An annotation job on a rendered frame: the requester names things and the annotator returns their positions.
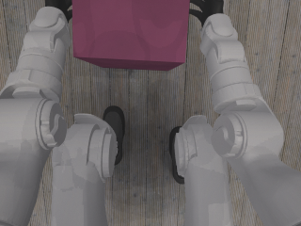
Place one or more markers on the right robot hand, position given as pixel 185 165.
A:
pixel 208 8

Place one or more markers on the robot right upper arm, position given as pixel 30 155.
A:
pixel 251 142

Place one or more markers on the carton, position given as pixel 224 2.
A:
pixel 130 34

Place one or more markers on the robot left upper arm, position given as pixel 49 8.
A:
pixel 29 129

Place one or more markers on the robot left forearm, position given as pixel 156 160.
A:
pixel 42 59

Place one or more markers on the robot right foot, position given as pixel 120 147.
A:
pixel 178 178

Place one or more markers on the robot right forearm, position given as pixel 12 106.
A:
pixel 229 74

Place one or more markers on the robot left shin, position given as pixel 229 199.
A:
pixel 83 118

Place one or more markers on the left robot hand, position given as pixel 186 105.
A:
pixel 62 5

